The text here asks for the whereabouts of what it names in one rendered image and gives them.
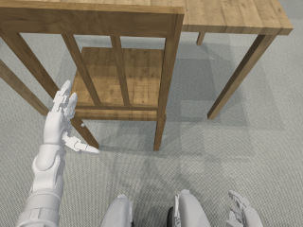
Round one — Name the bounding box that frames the left robot forearm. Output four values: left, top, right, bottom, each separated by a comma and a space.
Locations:
14, 143, 66, 227

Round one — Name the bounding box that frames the right robot shin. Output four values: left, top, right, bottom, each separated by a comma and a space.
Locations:
172, 189, 190, 227

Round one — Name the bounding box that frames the right robot thigh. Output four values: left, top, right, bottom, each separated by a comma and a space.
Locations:
173, 193, 211, 227

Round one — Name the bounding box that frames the robot right hand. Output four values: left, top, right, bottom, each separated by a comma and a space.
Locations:
226, 190, 263, 227

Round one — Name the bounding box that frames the chair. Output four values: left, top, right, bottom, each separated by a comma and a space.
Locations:
0, 0, 185, 151

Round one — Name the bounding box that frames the table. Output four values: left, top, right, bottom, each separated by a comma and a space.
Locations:
0, 0, 294, 120

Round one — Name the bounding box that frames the robot left hand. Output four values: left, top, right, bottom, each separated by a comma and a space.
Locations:
44, 80, 100, 155

